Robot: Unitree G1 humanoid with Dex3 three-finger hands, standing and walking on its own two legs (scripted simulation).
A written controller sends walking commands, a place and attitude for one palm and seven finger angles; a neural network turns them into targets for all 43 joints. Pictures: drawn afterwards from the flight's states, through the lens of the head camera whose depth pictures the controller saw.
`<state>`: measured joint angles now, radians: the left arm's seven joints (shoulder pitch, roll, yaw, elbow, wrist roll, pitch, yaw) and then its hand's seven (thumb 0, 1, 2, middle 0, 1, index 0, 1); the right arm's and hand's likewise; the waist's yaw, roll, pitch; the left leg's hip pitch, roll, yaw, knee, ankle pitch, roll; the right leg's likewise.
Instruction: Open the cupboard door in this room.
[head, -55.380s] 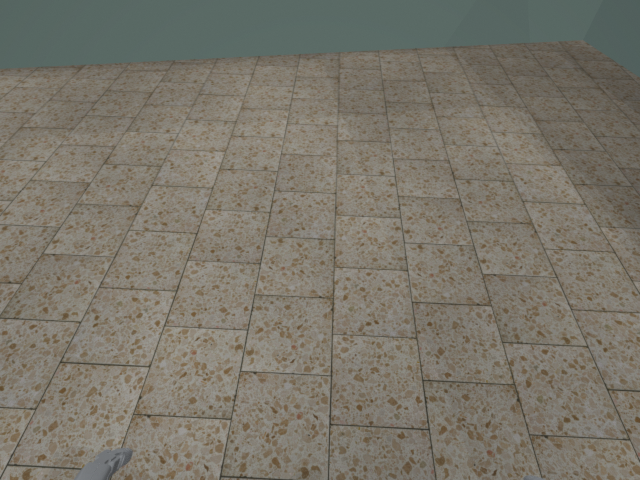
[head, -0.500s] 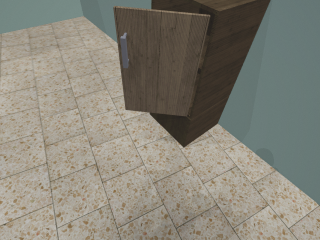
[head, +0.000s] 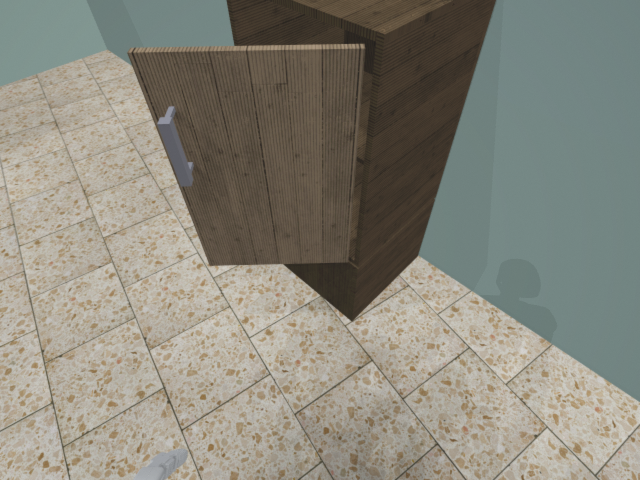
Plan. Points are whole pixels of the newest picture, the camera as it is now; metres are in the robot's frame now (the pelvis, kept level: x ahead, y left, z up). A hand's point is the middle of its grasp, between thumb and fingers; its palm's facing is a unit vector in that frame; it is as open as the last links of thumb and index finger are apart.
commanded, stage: take the last steps up to it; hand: left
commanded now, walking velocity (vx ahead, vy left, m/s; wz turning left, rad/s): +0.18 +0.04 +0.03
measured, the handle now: (179, 147) +0.68 +0.29 +0.02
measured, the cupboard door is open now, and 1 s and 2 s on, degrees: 46 46 46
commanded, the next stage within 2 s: come to a stop and stand still in 0.10 s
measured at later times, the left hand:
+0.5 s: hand out of the picture +0.11 +0.21 -0.17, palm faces +0.04 -0.98 -0.18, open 7.3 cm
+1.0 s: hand out of the picture +0.14 +0.15 -0.16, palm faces +0.05 -0.98 -0.17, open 7.2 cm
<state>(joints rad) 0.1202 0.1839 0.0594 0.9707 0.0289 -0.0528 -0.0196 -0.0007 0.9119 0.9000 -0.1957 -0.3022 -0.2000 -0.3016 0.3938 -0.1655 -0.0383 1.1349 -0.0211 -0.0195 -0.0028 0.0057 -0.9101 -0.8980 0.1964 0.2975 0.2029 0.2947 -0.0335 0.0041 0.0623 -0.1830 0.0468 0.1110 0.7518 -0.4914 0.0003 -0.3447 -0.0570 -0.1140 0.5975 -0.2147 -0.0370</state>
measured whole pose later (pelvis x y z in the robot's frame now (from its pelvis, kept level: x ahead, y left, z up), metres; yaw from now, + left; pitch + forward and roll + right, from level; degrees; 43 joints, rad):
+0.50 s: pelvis +0.11 +0.03 +0.01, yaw -1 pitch +0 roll +0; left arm 0.25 0.19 0.04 1.06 0.01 0.05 0.02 0.00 0.91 0.90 -0.20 -0.30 -0.20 -0.30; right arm 0.08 -0.12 -0.02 1.01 -0.01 -0.01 -0.05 0.00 -0.90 -0.90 0.20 0.30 0.20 0.29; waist 0.04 -0.05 0.09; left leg -0.30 0.04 0.12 0.50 -0.19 0.03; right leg -0.26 -0.05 -0.04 0.75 -0.52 0.03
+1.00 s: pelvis +0.08 -0.02 +0.01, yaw +0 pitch -1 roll +0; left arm 0.19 0.18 0.03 1.05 0.01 0.01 0.02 0.00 0.93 0.90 -0.20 -0.30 -0.20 -0.30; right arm 0.26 -0.16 -0.02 1.12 -0.02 0.01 -0.03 0.01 -0.91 -0.90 0.19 0.30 0.20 0.29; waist 0.01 -0.04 0.03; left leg -0.18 0.02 0.02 0.47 -0.28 -0.01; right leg -0.21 0.00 -0.07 0.46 -0.24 -0.02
